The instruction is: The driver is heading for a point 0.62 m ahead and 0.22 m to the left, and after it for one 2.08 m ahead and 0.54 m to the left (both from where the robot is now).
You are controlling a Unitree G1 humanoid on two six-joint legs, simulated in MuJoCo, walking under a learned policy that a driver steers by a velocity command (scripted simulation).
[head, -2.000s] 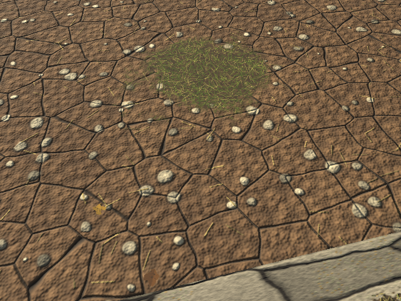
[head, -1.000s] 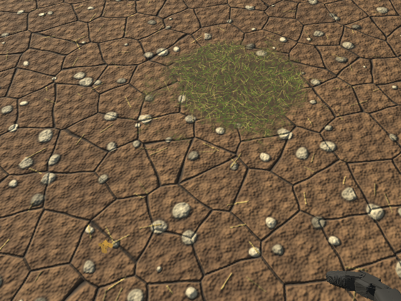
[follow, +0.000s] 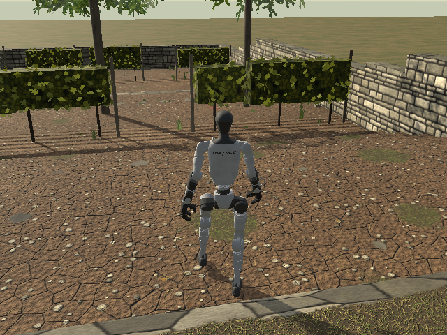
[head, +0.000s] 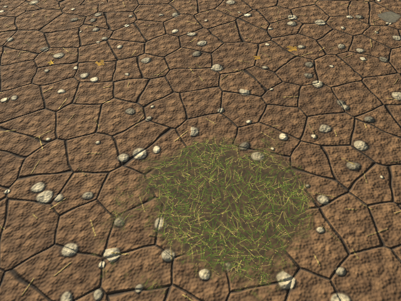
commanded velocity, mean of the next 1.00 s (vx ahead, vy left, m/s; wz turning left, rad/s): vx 0.50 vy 0.00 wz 0.51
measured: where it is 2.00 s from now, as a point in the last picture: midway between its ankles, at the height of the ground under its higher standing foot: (110, 162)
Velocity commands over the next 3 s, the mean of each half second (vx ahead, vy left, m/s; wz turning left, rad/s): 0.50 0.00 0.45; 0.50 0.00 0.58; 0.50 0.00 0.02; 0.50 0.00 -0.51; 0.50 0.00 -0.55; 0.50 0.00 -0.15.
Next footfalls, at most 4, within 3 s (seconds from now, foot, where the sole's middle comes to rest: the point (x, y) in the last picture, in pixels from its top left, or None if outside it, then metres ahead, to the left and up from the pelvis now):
0.16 left None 0.27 0.14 -0.78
0.64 right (221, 275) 0.59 0.01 -0.78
1.16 left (116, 244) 0.69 0.39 -0.78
1.72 right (141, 162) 1.07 0.36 -0.78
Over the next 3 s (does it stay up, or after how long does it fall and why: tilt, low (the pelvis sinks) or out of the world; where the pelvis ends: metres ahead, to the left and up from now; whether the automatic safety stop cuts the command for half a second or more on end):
stays up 1.55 0.44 0.00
